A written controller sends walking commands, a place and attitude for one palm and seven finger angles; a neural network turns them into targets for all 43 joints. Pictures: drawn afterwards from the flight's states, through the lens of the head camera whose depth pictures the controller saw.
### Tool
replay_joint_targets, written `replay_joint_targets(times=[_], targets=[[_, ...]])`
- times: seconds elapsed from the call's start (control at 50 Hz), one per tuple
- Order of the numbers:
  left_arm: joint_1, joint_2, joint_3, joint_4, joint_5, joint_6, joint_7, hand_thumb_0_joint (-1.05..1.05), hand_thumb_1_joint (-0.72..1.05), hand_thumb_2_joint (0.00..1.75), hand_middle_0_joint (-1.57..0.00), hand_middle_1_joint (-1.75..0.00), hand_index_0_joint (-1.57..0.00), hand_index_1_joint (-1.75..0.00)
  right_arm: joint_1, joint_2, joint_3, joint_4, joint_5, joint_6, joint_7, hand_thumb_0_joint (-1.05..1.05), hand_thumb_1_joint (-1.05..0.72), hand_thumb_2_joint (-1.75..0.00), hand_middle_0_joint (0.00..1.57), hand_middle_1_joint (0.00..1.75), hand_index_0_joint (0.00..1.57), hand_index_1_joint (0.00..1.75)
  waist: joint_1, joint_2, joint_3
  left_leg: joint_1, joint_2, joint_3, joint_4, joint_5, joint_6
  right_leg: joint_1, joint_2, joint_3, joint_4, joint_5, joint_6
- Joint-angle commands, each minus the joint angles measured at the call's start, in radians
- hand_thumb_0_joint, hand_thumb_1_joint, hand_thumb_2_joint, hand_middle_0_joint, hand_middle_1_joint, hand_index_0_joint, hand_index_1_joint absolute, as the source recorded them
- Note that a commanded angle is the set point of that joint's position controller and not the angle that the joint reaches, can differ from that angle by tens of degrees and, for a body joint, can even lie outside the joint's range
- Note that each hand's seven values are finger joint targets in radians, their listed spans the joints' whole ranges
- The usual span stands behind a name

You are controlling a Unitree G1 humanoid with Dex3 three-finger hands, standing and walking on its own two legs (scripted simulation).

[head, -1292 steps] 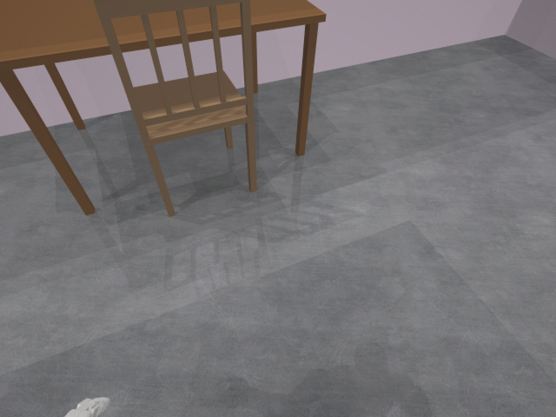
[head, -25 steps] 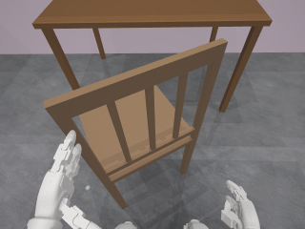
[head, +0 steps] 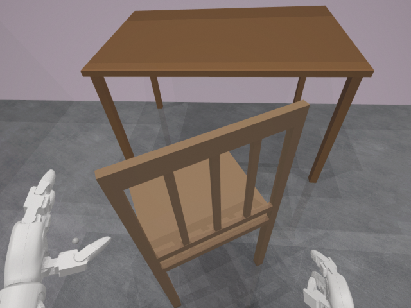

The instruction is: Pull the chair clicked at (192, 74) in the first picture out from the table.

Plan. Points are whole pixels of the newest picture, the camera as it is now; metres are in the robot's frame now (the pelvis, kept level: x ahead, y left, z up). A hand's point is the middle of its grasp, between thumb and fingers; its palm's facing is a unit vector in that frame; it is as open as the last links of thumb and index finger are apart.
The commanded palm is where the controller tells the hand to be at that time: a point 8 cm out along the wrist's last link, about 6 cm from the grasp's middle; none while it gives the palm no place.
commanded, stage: draw the hand back to the body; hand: left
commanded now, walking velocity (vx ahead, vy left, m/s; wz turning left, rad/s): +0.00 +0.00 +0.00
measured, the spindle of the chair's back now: (216, 197) +0.40 +0.03 -0.06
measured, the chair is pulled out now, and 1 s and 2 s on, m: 0.48 0.48 0.48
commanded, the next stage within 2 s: step back with the hand held close in 0.64 s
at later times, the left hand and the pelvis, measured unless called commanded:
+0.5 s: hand (44, 209) +0.21 +0.27 +0.16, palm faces +0.45 -0.78 -0.44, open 7.6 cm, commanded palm +0.16 +0.31 +0.19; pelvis +0.01 +0.01 +0.01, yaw -1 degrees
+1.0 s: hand (37, 209) +0.20 +0.27 +0.17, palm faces +0.37 -0.77 -0.52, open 7.4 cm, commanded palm +0.14 +0.31 +0.19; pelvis -0.01 +0.02 +0.01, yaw -3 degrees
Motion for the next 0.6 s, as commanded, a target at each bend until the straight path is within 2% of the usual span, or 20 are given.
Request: replay_joint_targets(times=[0.0, 0.02, 0.04, 0.1, 0.16, 0.24, 0.26, 0.28, 0.3, 0.32, 0.34, 0.36, 0.4, 0.42, 0.44, 0.46, 0.5, 0.52, 0.56, 0.58], targets=[[-0.076, 0.184, 0.172, -0.222, -0.002, -0.075, 0.02, 0.0, 0.47, 0.69, -0.14, -0.21, -0.14, -0.21, -0.116, -0.093, -0.034, -0.147, -0.009, -0.061, -0.006, 0.0, -0.9, -0.9, 0.2, 0.3, 0.2, 0.3, -0.003, -0.03, -0.069, 0.021, -0.016, 0.018, -0.125, 0.319, 0.043, 0.1, 0.01, 0.014, -0.126, 0.299, -0.039], [-0.084, 0.19, 0.186, -0.221, -0.004, -0.076, 0.02, 0.0, 0.5, 0.71, -0.15, -0.22, -0.15, -0.22, -0.119, -0.092, -0.034, -0.144, -0.01, -0.061, -0.004, 0.0, -0.9, -0.9, 0.2, 0.3, 0.2, 0.3, -0.002, -0.038, -0.069, 0.027, -0.014, 0.016, -0.132, 0.326, 0.042, 0.107, 0.011, 0.011, -0.129, 0.302, -0.039], [-0.099, 0.199, 0.197, -0.22, -0.003, -0.076, 0.02, 0.0, 0.54, 0.73, -0.15, -0.22, -0.15, -0.22, -0.125, -0.094, -0.033, -0.137, -0.009, -0.062, -0.002, 0.0, -0.9, -0.9, 0.2, 0.3, 0.2, 0.3, 0.0, -0.004, -0.056, 0.024, -0.015, 0.013, -0.139, 0.327, 0.038, 0.111, 0.014, 0.014, -0.139, 0.297, -0.043], [-0.101, 0.208, 0.23, -0.221, -0.009, -0.082, 0.022, 0.0, 0.65, 0.78, -0.16, -0.25, -0.16, -0.25, -0.124, -0.093, -0.038, -0.133, -0.011, -0.061, 0.001, 0.0, -0.9, -0.9, 0.2, 0.3, 0.2, 0.3, 0.003, -0.029, -0.073, 0.052, -0.012, 0.018, -0.152, 0.354, 0.042, 0.13, 0.015, 0.013, -0.146, 0.324, -0.039], [-0.122, 0.217, 0.257, -0.231, -0.011, -0.087, 0.021, 0.0, 0.75, 0.83, -0.18, -0.27, -0.18, -0.27, -0.129, -0.094, -0.038, -0.125, -0.012, -0.063, 0.007, 0.0, -0.9, -0.9, 0.2, 0.3, 0.2, 0.3, 0.004, -0.01, -0.072, 0.062, -0.01, 0.02, -0.164, 0.379, 0.041, 0.149, 0.015, 0.013, -0.156, 0.342, -0.039], [-0.141, 0.263, 0.327, -0.234, -0.014, -0.092, 0.026, 0.0, 0.9, 0.9, -0.2, -0.3, -0.2, -0.3, -0.135, -0.101, -0.044, -0.11, -0.011, -0.059, 0.012, 0.0, -0.9, -0.9, 0.2, 0.3, 0.2, 0.3, 0.013, 0.01, -0.076, 0.078, -0.002, 0.015, -0.168, 0.448, 0.038, 0.165, 0.018, 0.015, -0.159, 0.382, -0.043], [-0.125, 0.217, 0.293, -0.201, -0.014, -0.09, 0.02, 0.0, 0.9, 0.9, -0.2, -0.3, -0.2, -0.3, -0.13, -0.096, -0.043, -0.109, -0.013, -0.057, 0.014, 0.0, -0.9, -0.9, 0.2, 0.3, 0.2, 0.3, 0.007, -0.013, -0.072, 0.081, -0.003, 0.022, -0.172, 0.444, 0.04, 0.162, 0.016, 0.009, -0.162, 0.377, -0.039], [-0.105, 0.196, 0.278, -0.167, -0.018, -0.084, 0.016, 0.0, 0.9, 0.9, -0.2, -0.3, -0.2, -0.3, -0.132, -0.1, -0.049, -0.106, -0.012, -0.049, 0.015, 0.0, -0.9, -0.9, 0.2, 0.3, 0.2, 0.3, 0.004, -0.048, -0.05, 0.074, 0.001, 0.022, -0.173, 0.442, 0.042, 0.153, 0.018, 0.007, -0.165, 0.378, -0.037], [-0.099, 0.188, 0.269, -0.16, -0.018, -0.083, 0.013, 0.0, 0.9, 0.9, -0.2, -0.3, -0.2, -0.3, -0.131, -0.103, -0.053, -0.108, -0.012, -0.042, 0.017, 0.0, -0.9, -0.9, 0.2, 0.3, 0.2, 0.3, 0.003, -0.055, -0.053, 0.076, 0.002, 0.028, -0.175, 0.438, 0.044, 0.153, 0.017, 0.009, -0.168, 0.38, -0.035], [-0.107, 0.19, 0.266, -0.168, -0.019, -0.083, 0.01, 0.0, 0.9, 0.9, -0.2, -0.3, -0.2, -0.3, -0.133, -0.108, -0.053, -0.109, -0.012, -0.036, 0.019, 0.0, -0.9, -0.9, 0.2, 0.3, 0.2, 0.3, 0.003, -0.054, -0.06, 0.074, 0.001, 0.023, -0.18, 0.433, 0.045, 0.16, 0.016, 0.009, -0.169, 0.375, -0.036], [-0.106, 0.196, 0.269, -0.155, -0.016, -0.08, 0.009, 0.0, 0.9, 0.9, -0.2, -0.3, -0.2, -0.3, -0.143, -0.107, -0.054, -0.107, -0.01, -0.034, 0.019, 0.0, -0.9, -0.9, 0.2, 0.3, 0.2, 0.3, 0.004, -0.045, -0.038, 0.068, 0.001, 0.024, -0.179, 0.426, 0.044, 0.151, 0.02, 0.012, -0.175, 0.369, -0.038], [-0.114, 0.192, 0.262, -0.171, -0.017, -0.084, 0.008, 0.0, 0.9, 0.9, -0.2, -0.3, -0.2, -0.3, -0.137, -0.106, -0.052, -0.112, -0.012, -0.033, 0.019, 0.0, -0.9, -0.9, 0.2, 0.3, 0.2, 0.3, 0.004, -0.049, -0.059, 0.074, 0.0, 0.024, -0.185, 0.424, 0.046, 0.161, 0.018, 0.01, -0.174, 0.365, -0.036], [-0.121, 0.227, 0.292, -0.205, -0.018, -0.09, 0.012, 0.0, 0.9, 0.9, -0.2, -0.3, -0.2, -0.3, -0.138, -0.108, -0.055, -0.114, -0.014, -0.034, 0.018, 0.0, -0.9, -0.9, 0.2, 0.3, 0.2, 0.3, 0.009, -0.039, -0.093, 0.086, -0.002, 0.024, -0.181, 0.435, 0.047, 0.178, 0.015, 0.013, -0.173, 0.382, -0.036], [-0.124, 0.24, 0.298, -0.232, -0.015, -0.093, 0.013, 0.0, 0.9, 0.9, -0.2, -0.3, -0.2, -0.3, -0.138, -0.108, -0.055, -0.116, -0.014, -0.036, 0.019, 0.0, -0.9, -0.9, 0.2, 0.3, 0.2, 0.3, 0.012, -0.026, -0.109, 0.095, 0.0, 0.022, -0.18, 0.452, 0.047, 0.184, 0.014, 0.016, -0.17, 0.391, -0.038], [-0.133, 0.258, 0.312, -0.251, -0.012, -0.093, 0.015, 0.0, 0.9, 0.9, -0.2, -0.3, -0.2, -0.3, -0.143, -0.107, -0.053, -0.113, -0.014, -0.04, 0.019, 0.0, -0.9, -0.9, 0.2, 0.3, 0.2, 0.3, 0.014, 0.02, -0.107, 0.092, -0.002, 0.021, -0.178, 0.46, 0.042, 0.189, 0.016, 0.018, -0.172, 0.395, -0.042], [-0.128, 0.252, 0.308, -0.258, -0.012, -0.095, 0.017, 0.0, 0.9, 0.9, -0.2, -0.3, -0.2, -0.3, -0.137, -0.101, -0.05, -0.115, -0.015, -0.045, 0.018, 0.0, -0.9, -0.9, 0.2, 0.3, 0.2, 0.3, 0.012, 0.014, -0.121, 0.098, -0.004, 0.021, -0.178, 0.472, 0.043, 0.196, 0.013, 0.016, -0.172, 0.404, -0.04], [-0.108, 0.243, 0.307, -0.252, -0.014, -0.091, 0.019, 0.0, 0.9, 0.9, -0.2, -0.3, -0.2, -0.3, -0.134, -0.099, -0.053, -0.111, -0.014, -0.044, 0.017, 0.0, -0.9, -0.9, 0.2, 0.3, 0.2, 0.3, 0.011, 0.007, -0.123, 0.106, 0.0, 0.028, -0.174, 0.481, 0.042, 0.193, 0.013, 0.017, -0.174, 0.417, -0.039], [-0.116, 0.242, 0.304, -0.254, -0.014, -0.09, 0.02, 0.0, 0.9, 0.9, -0.2, -0.3, -0.2, -0.3, -0.134, -0.102, -0.052, -0.11, -0.014, -0.043, 0.017, 0.0, -0.9, -0.9, 0.2, 0.3, 0.2, 0.3, 0.01, -0.002, -0.111, 0.098, 0.0, 0.022, -0.177, 0.482, 0.04, 0.191, 0.016, 0.014, -0.172, 0.41, -0.04], [-0.128, 0.23, 0.292, -0.243, -0.011, -0.086, 0.019, 0.0, 0.9, 0.9, -0.2, -0.3, -0.2, -0.3, -0.134, -0.101, -0.05, -0.108, -0.011, -0.045, 0.016, 0.0, -0.9, -0.9, 0.2, 0.3, 0.2, 0.3, 0.006, 0.021, -0.084, 0.09, 0.001, 0.021, -0.186, 0.461, 0.037, 0.179, 0.017, 0.015, -0.178, 0.384, -0.041], [-0.122, 0.233, 0.298, -0.229, -0.013, -0.085, 0.02, 0.0, 0.9, 0.9, -0.2, -0.3, -0.2, -0.3, -0.136, -0.102, -0.053, -0.106, -0.011, -0.044, 0.015, 0.0, -0.9, -0.9, 0.2, 0.3, 0.2, 0.3, 0.006, 0.008, -0.074, 0.089, 0.002, 0.022, -0.188, 0.444, 0.038, 0.173, 0.018, 0.013, -0.18, 0.374, -0.04]])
